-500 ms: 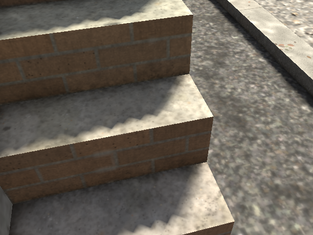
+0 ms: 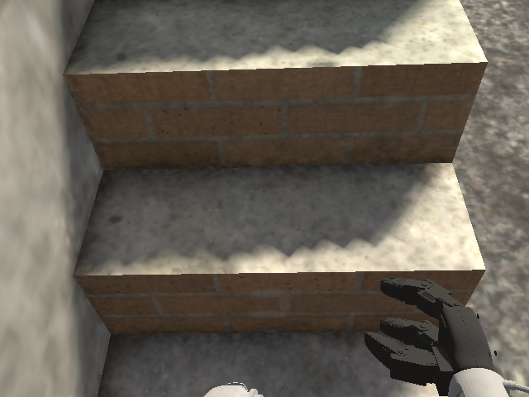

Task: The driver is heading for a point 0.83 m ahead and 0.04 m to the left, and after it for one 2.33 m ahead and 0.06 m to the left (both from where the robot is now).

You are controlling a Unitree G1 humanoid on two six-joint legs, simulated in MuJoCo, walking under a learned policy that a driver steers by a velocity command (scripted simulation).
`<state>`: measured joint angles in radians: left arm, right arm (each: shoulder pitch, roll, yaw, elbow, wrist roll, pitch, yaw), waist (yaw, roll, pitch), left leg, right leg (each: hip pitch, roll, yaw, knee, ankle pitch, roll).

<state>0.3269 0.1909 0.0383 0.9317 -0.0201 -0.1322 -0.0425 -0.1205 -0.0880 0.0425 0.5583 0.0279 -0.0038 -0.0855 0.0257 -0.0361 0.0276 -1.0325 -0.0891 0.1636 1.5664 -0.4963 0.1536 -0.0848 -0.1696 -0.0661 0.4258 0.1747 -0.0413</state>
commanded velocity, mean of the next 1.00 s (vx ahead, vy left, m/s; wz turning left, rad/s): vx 0.29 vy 0.00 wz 0.00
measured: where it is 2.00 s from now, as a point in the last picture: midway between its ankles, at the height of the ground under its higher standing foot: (310, 387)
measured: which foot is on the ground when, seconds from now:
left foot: up 0.00-0.04, down 0.06-0.40, up 0.42-0.82, down 0.84-1.00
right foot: up 0.00-0.38, down 0.40-0.82, up 0.84-1.00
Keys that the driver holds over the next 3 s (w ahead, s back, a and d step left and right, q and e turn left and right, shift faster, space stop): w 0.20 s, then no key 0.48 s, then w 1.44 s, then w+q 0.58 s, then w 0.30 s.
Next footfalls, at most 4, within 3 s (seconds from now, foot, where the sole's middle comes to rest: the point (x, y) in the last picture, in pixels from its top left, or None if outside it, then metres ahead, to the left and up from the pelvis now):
0.06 left None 0.15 0.09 -0.63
0.40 right None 0.12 -0.09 -0.63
0.84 left None -0.13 0.20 -0.85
1.24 right None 0.06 -0.10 -0.63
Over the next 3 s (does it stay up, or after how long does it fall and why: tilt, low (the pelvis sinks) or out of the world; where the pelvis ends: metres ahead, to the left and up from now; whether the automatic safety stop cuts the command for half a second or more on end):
stays up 0.50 -0.08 0.55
